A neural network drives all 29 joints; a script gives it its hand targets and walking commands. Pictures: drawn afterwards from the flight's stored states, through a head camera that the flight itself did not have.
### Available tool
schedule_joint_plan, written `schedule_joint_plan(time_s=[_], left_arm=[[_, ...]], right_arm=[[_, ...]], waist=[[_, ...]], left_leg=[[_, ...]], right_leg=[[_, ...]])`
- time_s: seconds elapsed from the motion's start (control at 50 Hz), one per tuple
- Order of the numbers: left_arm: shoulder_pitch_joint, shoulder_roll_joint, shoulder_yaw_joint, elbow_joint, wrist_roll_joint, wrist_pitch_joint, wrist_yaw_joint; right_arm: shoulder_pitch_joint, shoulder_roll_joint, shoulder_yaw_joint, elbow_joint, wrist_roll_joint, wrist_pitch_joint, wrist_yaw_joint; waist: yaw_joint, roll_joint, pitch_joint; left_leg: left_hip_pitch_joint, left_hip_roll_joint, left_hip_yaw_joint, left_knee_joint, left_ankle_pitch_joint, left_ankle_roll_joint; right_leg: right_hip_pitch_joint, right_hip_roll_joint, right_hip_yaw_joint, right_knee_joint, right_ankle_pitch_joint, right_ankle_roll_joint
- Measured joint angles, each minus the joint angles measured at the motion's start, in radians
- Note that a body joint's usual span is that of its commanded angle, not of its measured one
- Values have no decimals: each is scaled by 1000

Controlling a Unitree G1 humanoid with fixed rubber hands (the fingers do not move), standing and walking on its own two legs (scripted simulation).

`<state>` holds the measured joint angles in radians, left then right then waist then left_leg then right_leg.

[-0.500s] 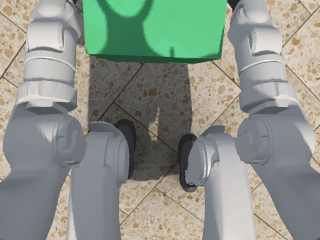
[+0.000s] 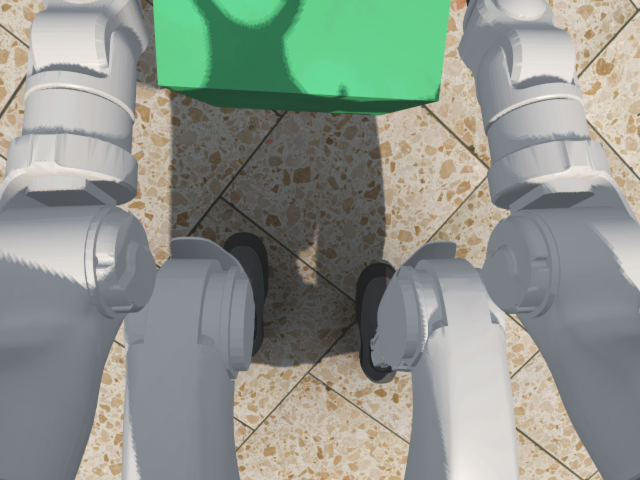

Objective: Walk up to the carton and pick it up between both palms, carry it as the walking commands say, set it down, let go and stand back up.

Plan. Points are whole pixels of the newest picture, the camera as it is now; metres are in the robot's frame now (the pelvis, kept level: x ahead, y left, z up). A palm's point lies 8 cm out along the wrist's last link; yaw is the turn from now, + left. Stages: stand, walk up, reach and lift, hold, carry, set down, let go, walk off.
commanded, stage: set down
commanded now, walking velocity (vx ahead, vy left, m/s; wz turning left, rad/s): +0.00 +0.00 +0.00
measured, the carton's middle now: out of the picture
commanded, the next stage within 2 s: none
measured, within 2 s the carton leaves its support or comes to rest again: rests again in 0.26 s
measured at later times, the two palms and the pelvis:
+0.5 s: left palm out of the picture +0.55 +0.21 -0.18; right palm out of the picture +0.56 -0.11 -0.18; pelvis +0.00 +0.00 -0.01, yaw +0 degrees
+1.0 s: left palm out of the picture +0.55 +0.21 -0.18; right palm out of the picture +0.56 -0.11 -0.18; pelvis -0.01 +0.00 -0.02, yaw +0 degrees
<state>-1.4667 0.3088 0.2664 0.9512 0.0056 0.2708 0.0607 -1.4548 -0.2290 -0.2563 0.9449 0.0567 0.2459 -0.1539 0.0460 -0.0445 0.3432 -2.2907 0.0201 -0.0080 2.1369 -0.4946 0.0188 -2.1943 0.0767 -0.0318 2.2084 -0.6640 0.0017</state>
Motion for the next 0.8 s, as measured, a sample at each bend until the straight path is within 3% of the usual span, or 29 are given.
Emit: schedule_joint_plan(time_s=[0.46,0.8], left_arm=[[-60,52,-68,75,-66,-33,1],[-81,72,-42,117,-59,-59,-42]], right_arm=[[-48,-29,64,43,51,-21,-5],[-68,-25,26,53,18,-32,42]], waist=[[-2,10,92],[-3,13,120]], left_leg=[[4,8,8,47,-10,6],[7,14,11,64,-5,4]], right_leg=[[1,10,7,48,-9,7],[-5,18,11,69,1,6]])
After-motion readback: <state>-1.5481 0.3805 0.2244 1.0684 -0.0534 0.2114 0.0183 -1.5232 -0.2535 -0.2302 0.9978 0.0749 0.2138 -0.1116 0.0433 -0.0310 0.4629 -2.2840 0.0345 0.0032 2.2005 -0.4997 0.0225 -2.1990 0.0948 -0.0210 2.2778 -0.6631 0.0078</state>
